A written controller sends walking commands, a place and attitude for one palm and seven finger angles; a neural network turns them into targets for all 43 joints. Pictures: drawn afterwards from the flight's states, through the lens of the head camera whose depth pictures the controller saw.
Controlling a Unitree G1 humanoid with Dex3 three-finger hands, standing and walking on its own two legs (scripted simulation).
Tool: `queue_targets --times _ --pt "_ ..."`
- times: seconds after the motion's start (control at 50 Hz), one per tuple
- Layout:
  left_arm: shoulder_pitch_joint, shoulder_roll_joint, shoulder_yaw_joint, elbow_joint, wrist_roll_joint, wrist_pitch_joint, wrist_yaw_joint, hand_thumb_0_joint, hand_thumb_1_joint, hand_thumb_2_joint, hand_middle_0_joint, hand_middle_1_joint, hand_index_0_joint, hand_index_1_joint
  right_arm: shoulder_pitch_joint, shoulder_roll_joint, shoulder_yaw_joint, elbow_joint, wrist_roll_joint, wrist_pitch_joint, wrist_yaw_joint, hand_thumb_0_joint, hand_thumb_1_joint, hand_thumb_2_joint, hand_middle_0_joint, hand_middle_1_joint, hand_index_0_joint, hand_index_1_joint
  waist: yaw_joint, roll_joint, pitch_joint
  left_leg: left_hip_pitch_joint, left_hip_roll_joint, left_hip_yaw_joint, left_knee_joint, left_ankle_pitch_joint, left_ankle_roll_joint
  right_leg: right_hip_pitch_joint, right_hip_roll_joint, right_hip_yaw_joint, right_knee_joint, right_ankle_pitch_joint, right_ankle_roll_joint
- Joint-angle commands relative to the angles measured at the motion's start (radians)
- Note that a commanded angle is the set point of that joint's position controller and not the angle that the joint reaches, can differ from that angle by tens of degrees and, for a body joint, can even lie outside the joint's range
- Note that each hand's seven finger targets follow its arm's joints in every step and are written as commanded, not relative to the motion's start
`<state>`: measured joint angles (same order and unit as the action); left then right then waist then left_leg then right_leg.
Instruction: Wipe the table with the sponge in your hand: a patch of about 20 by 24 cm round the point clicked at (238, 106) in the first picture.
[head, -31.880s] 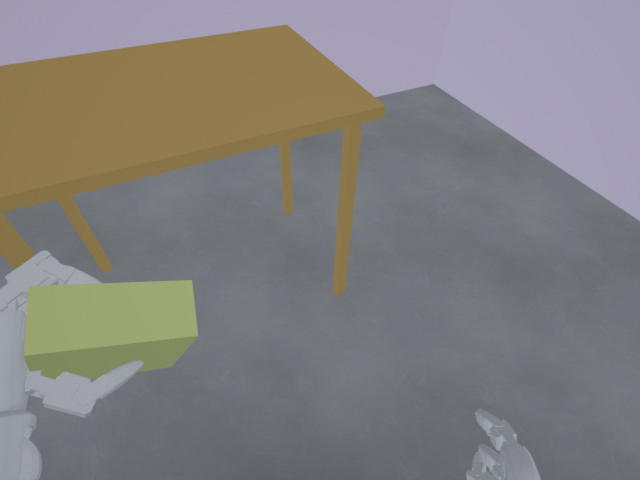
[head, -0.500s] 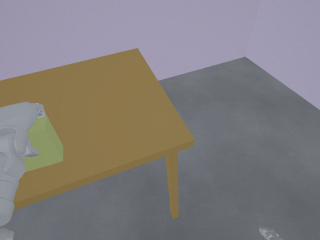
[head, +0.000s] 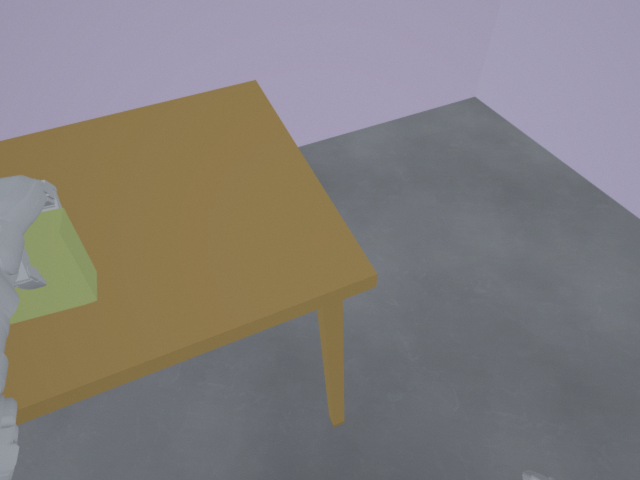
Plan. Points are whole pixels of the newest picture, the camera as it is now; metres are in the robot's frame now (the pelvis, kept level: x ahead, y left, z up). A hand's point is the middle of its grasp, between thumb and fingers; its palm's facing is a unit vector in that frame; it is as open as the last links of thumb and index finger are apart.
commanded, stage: wipe forward along the first lane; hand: left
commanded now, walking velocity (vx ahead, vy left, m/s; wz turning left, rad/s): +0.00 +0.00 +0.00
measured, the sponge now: (35, 280) +0.33 +0.41 +0.07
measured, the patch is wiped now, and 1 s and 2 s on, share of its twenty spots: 0.15 0.40 0.50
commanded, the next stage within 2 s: slide across to the middle lane in 0.38 s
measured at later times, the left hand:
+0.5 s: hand (17, 212) +0.39 +0.43 +0.13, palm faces -0.14 +0.04 -0.99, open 9.8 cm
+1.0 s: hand (62, 194) +0.43 +0.38 +0.14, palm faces -0.04 +0.06 -1.00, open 9.9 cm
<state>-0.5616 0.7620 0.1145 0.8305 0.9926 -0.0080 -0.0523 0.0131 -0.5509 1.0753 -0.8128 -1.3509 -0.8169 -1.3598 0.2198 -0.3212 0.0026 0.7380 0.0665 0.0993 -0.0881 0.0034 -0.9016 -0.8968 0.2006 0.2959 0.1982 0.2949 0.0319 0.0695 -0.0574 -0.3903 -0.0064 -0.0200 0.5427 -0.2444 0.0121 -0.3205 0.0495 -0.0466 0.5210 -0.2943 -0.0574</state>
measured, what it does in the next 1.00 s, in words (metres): shifts its weight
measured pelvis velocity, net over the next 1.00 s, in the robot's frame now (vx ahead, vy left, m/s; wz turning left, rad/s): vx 0.02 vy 0.05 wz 0.00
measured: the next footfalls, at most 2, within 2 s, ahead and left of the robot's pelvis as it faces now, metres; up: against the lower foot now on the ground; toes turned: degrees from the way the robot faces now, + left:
none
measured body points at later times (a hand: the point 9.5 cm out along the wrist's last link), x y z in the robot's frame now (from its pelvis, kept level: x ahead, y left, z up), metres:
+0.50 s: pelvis +0.00 +0.02 +0.00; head +0.05 +0.01 +0.44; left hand +0.40 +0.43 +0.19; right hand +0.07 -0.27 -0.13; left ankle +0.02 +0.12 -0.73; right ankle -0.02 -0.08 -0.73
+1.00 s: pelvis +0.02 +0.05 +0.00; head +0.05 +0.03 +0.45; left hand +0.42 +0.38 +0.19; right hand +0.13 -0.21 -0.13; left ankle +0.02 +0.12 -0.73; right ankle -0.02 -0.08 -0.73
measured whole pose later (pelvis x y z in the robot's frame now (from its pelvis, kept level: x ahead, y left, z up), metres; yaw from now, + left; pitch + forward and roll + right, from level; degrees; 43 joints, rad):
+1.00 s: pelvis +0.02 +0.05 +0.00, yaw +0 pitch +7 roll -1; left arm -0.72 0.65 -0.05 0.82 0.99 0.09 0.03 0.00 -0.52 1.07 -0.77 -1.40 -0.77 -1.41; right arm 0.22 -0.28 0.00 0.74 0.07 0.11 -0.06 0.00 -0.90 -0.90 0.20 0.30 0.20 0.29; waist 0.03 0.07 -0.06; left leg -0.38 -0.06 0.00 0.51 -0.25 0.07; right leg -0.30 0.00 -0.03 0.46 -0.29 0.00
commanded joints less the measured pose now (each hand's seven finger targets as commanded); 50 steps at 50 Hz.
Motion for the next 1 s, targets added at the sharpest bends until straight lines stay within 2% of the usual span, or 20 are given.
queue_targets --times 0.0,0.08,0.1,0.12,0.14,0.18,0.22,0.28,0.38,0.4,0.48,0.56,0.64,0.7,0.76,0.8,0.82,0.88,0.9,0.98 --pt "-0.281 0.303 0.053 -0.047 0.038 0.002 0.037 0.000 0.100 1.300 -1.200 -1.600 -1.200 -1.600 -0.016 -0.148 -0.052 -0.101 -0.005 -0.027 -0.012 0.000 -0.900 -0.900 0.200 0.300 0.200 0.300 -0.028 -0.094 -0.152 0.013 -0.055 0.038 -0.043 0.119 0.050 0.084 -0.017 0.077 -0.091 0.245 0.019" --pt "-0.279 0.308 0.053 -0.010 0.047 -0.009 0.055 0.000 0.100 1.300 -1.200 -1.600 -1.200 -1.600 0.013 -0.149 -0.059 -0.092 -0.002 -0.026 -0.007 0.000 -0.900 -0.900 0.200 0.300 0.200 0.300 -0.033 -0.097 -0.180 0.014 -0.052 0.042 -0.028 0.120 0.053 0.077 -0.018 0.076 -0.080 0.251 0.023" --pt "-0.284 0.344 0.084 -0.009 0.049 -0.014 0.053 0.000 0.100 1.300 -1.200 -1.600 -1.200 -1.600 0.013 -0.153 -0.060 -0.091 -0.004 -0.023 -0.008 0.000 -0.900 -0.900 0.200 0.300 0.200 0.300 -0.022 -0.087 -0.201 0.010 -0.052 0.038 -0.032 0.140 0.052 0.095 -0.017 0.081 -0.079 0.269 0.018" --pt "-0.306 0.309 0.043 0.003 0.047 -0.013 0.055 0.000 0.100 1.300 -1.200 -1.600 -1.200 -1.600 0.023 -0.147 -0.059 -0.091 0.001 -0.024 -0.007 0.000 -0.900 -0.900 0.200 0.300 0.200 0.300 -0.042 -0.090 -0.189 0.013 -0.052 0.043 -0.028 0.127 0.054 0.078 -0.018 0.076 -0.076 0.255 0.024" --pt "-0.290 0.350 0.081 0.027 0.049 -0.013 0.060 0.000 0.100 1.300 -1.200 -1.600 -1.200 -1.600 0.030 -0.155 -0.060 -0.085 0.000 -0.020 -0.007 0.000 -0.900 -0.900 0.200 0.300 0.200 0.300 -0.031 -0.100 -0.179 0.001 -0.050 0.039 -0.029 0.113 0.052 0.073 -0.014 0.073 -0.077 0.238 0.022" --pt "-0.325 0.353 0.072 0.046 0.053 -0.011 0.063 0.000 0.100 1.300 -1.200 -1.600 -1.200 -1.600 0.039 -0.156 -0.061 -0.080 0.002 -0.020 -0.007 0.000 -0.900 -0.900 0.200 0.300 0.200 0.300 -0.044 -0.112 -0.179 -0.006 -0.050 0.039 -0.027 0.110 0.055 0.067 -0.015 0.077 -0.079 0.239 0.025" --pt "-0.329 0.388 0.094 0.052 0.056 -0.020 0.062 0.000 0.100 1.300 -1.200 -1.600 -1.200 -1.600 0.046 -0.158 -0.062 -0.080 0.001 -0.018 -0.007 0.000 -0.900 -0.900 0.200 0.300 0.200 0.300 -0.038 -0.088 -0.210 -0.006 -0.051 0.041 -0.024 0.133 0.054 0.089 -0.016 0.081 -0.071 0.268 0.023" --pt "-0.375 0.358 0.048 0.067 0.066 -0.017 0.063 0.000 0.100 1.300 -1.200 -1.600 -1.200 -1.600 0.052 -0.161 -0.059 -0.078 0.003 -0.017 -0.005 0.000 -0.900 -0.900 0.200 0.300 0.200 0.300 -0.056 -0.074 -0.176 -0.007 -0.048 0.038 -0.028 0.109 0.052 0.042 -0.011 0.072 -0.077 0.226 0.022" --pt "-0.426 0.417 0.068 0.112 0.089 -0.021 0.061 0.000 0.100 1.300 -1.200 -1.600 -1.200 -1.600 0.081 -0.168 -0.059 -0.071 0.000 -0.014 -0.008 0.000 -0.900 -0.900 0.200 0.300 0.200 0.300 -0.061 -0.063 -0.192 -0.003 -0.041 0.028 -0.026 0.113 0.051 0.021 -0.005 0.069 -0.075 0.206 0.016" --pt "-0.446 0.434 0.077 0.099 0.092 -0.029 0.054 0.000 0.100 1.300 -1.200 -1.600 -1.200 -1.600 0.081 -0.169 -0.059 -0.073 -0.001 -0.012 -0.010 0.000 -0.900 -0.900 0.200 0.300 0.200 0.300 -0.053 -0.024 -0.215 0.006 -0.038 0.027 -0.031 0.139 0.049 0.028 -0.004 0.072 -0.076 0.222 0.009" --pt "-0.451 0.351 0.012 0.109 0.083 -0.036 0.053 0.000 0.100 1.300 -1.200 -1.600 -1.200 -1.600 0.100 -0.161 -0.060 -0.080 0.000 -0.011 -0.009 0.000 -0.900 -0.900 0.200 0.300 0.200 0.300 -0.069 -0.047 -0.221 0.032 -0.034 0.022 -0.022 0.140 0.048 -0.003 0.000 0.061 -0.066 0.209 0.013" --pt "-0.454 0.337 0.031 0.025 0.064 -0.062 0.058 0.000 0.100 1.300 -1.200 -1.600 -1.200 -1.600 0.112 -0.152 -0.072 -0.081 -0.005 -0.012 -0.008 0.000 -0.900 -0.900 0.200 0.300 0.200 0.300 -0.050 -0.011 -0.305 0.117 -0.020 0.010 -0.014 0.239 0.045 0.006 0.004 0.054 -0.054 0.249 0.005" --pt "-0.481 0.247 -0.024 -0.008 0.011 -0.061 0.063 0.000 0.100 1.300 -1.200 -1.600 -1.200 -1.600 0.098 -0.147 -0.071 -0.081 0.003 -0.015 -0.007 0.000 -0.900 -0.900 0.200 0.300 0.200 0.300 -0.068 -0.021 -0.239 0.152 -0.012 -0.011 -0.036 0.211 0.041 -0.045 0.005 0.040 -0.068 0.194 0.006" --pt "-0.524 0.259 0.002 -0.087 -0.013 -0.059 0.073 0.000 0.100 1.300 -1.200 -1.600 -1.200 -1.600 0.084 -0.144 -0.069 -0.083 0.001 -0.022 -0.005 0.000 -0.900 -0.900 0.200 0.300 0.200 0.300 -0.048 0.015 -0.286 0.210 -0.005 -0.032 -0.060 0.278 0.031 -0.022 0.005 0.035 -0.075 0.213 -0.003" --pt "-0.545 0.181 -0.062 -0.124 -0.010 -0.029 0.085 0.000 0.100 1.300 -1.200 -1.600 -1.200 -1.600 0.074 -0.135 -0.071 -0.075 0.001 -0.021 0.004 0.000 -0.900 -0.900 0.200 0.300 0.200 0.300 -0.059 0.033 -0.278 0.265 0.002 -0.055 -0.057 0.332 0.012 -0.055 0.006 0.024 -0.072 0.197 0.001" --pt "-0.565 0.182 -0.058 -0.171 -0.015 -0.005 0.087 0.000 0.100 1.300 -1.200 -1.600 -1.200 -1.600 0.052 -0.136 -0.064 -0.080 -0.001 -0.022 0.007 0.000 -0.900 -0.900 0.200 0.300 0.200 0.300 -0.046 0.063 -0.292 0.285 0.006 -0.061 -0.073 0.378 0.001 -0.032 0.006 0.024 -0.083 0.214 -0.006" --pt "-0.552 0.193 -0.046 -0.169 -0.007 0.011 0.093 0.000 0.100 1.300 -1.200 -1.600 -1.200 -1.600 0.055 -0.135 -0.069 -0.075 -0.002 -0.019 0.010 0.000 -0.900 -0.900 0.200 0.300 0.200 0.300 -0.040 0.053 -0.307 0.306 0.008 -0.070 -0.069 0.404 -0.005 -0.030 0.006 0.024 -0.076 0.211 -0.003" --pt "-0.564 0.111 -0.112 -0.183 -0.010 0.067 0.096 0.000 0.100 1.300 -1.200 -1.600 -1.200 -1.600 0.023 -0.127 -0.062 -0.078 -0.002 -0.016 0.016 0.000 -0.900 -0.900 0.200 0.300 0.200 0.300 -0.049 0.029 -0.290 0.309 0.006 -0.065 -0.074 0.405 -0.011 -0.022 0.002 0.020 -0.085 0.215 0.000" --pt "-0.555 0.138 -0.077 -0.193 -0.015 0.078 0.094 0.000 0.100 1.300 -1.200 -1.600 -1.200 -1.600 0.013 -0.128 -0.058 -0.083 -0.003 -0.015 0.018 0.000 -0.900 -0.900 0.200 0.300 0.200 0.300 -0.033 0.049 -0.294 0.304 0.010 -0.075 -0.089 0.423 -0.021 -0.008 0.003 0.020 -0.088 0.216 -0.006" --pt "-0.590 0.119 -0.102 -0.163 0.004 0.140 0.105 0.000 0.100 1.300 -1.200 -1.600 -1.200 -1.600 -0.007 -0.125 -0.050 -0.078 -0.005 -0.011 0.019 0.000 -0.900 -0.900 0.200 0.300 0.200 0.300 -0.038 0.003 -0.286 0.292 0.000 -0.062 -0.096 0.379 -0.019 0.012 -0.001 0.017 -0.091 0.214 -0.003"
